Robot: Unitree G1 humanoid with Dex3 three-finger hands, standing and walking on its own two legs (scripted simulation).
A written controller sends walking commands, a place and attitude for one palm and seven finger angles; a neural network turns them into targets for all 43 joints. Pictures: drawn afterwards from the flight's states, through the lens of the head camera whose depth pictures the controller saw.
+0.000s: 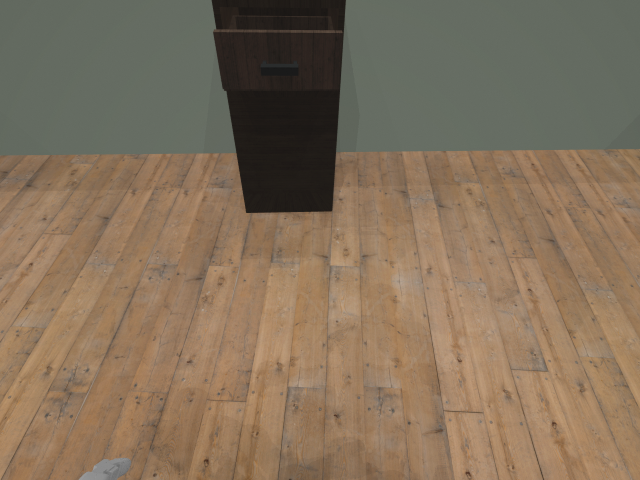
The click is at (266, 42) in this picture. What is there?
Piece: drawer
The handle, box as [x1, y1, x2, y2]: [261, 61, 297, 75]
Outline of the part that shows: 261,64 261,75 297,75 296,61 294,61 293,64 267,64 265,61 263,61 263,63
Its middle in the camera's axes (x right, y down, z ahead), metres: -0.12 -0.48 +1.08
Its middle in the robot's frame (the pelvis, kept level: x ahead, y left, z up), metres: +1.13 +0.17 +0.00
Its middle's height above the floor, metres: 0.77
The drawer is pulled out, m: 0.19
